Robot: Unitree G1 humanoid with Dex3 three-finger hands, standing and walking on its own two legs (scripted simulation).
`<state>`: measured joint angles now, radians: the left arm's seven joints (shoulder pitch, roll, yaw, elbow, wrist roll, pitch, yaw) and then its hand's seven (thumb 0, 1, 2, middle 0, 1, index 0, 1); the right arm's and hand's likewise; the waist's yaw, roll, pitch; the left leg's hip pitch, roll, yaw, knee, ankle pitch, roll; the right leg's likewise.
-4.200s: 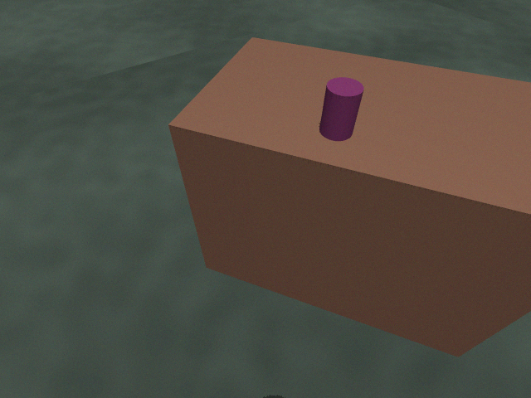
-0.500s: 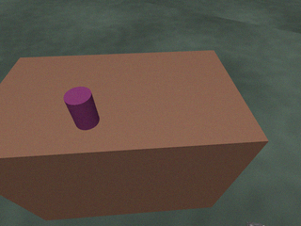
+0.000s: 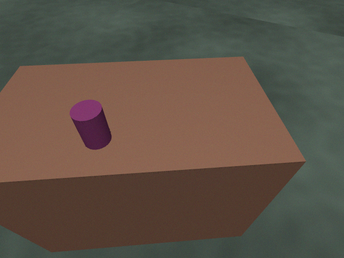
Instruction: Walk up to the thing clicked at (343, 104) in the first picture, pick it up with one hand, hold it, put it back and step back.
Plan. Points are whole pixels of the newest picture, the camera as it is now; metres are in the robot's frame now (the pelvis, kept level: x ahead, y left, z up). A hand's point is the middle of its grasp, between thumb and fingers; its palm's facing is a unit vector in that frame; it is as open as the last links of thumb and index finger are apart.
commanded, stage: walk up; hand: left
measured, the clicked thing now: (92, 125) +0.47 +0.23 +0.03
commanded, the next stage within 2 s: stand in 0.10 s
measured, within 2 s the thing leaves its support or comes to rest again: neither
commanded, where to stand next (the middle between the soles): +0.04 +0.00 m, yaw +1 degrees
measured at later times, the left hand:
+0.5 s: hand out of the picture +0.06 +0.25 -0.16, palm faces -0.03 -0.94 -0.34, open 7.4 cm
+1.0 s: hand out of the picture +0.05 +0.25 -0.16, palm faces -0.03 -0.94 -0.34, open 7.4 cm
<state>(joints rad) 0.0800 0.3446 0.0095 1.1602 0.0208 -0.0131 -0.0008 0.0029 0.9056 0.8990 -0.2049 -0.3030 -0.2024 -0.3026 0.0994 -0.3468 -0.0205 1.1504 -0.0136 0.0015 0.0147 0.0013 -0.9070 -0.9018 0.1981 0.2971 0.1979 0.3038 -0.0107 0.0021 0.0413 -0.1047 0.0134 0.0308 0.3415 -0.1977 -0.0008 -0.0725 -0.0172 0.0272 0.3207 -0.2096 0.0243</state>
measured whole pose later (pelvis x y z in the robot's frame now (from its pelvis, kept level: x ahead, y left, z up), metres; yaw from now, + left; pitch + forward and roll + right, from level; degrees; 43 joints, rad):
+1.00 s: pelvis -0.02 +0.00 +0.00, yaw +1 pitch -2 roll +0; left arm 0.13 0.35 -0.01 1.12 0.01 0.00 -0.01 0.00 0.91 0.90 -0.20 -0.30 -0.20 -0.30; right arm 0.11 -0.35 0.00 1.15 -0.02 -0.01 0.01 0.00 -0.91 -0.90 0.20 0.30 0.20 0.30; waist 0.00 0.00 0.05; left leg -0.12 0.01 0.02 0.32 -0.16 -0.01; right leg -0.09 -0.02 0.02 0.32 -0.19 0.02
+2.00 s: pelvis -0.01 -0.01 +0.00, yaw +1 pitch -2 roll +0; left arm 0.13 0.36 -0.01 1.11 0.02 -0.01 -0.01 0.00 0.91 0.90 -0.20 -0.30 -0.20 -0.30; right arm 0.11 -0.35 0.00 1.13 -0.01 -0.01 0.01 0.00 -0.91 -0.90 0.20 0.30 0.20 0.30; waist 0.00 -0.01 0.05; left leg -0.11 0.02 0.02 0.32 -0.17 -0.01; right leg -0.08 -0.01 0.01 0.31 -0.19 0.02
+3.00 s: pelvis +0.00 -0.01 +0.00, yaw +2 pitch -1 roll +0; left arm 0.33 0.31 0.19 0.29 -0.04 -0.06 0.08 -0.01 -0.38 0.07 -0.05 -0.05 -0.05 -0.06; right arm 0.24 -0.24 -0.08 0.59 0.03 -0.08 -0.07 -0.01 0.35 -0.08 0.05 0.05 0.05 0.06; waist 0.03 0.02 0.01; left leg -0.18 0.01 0.00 0.42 -0.23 -0.01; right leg -0.14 -0.02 0.00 0.41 -0.26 0.01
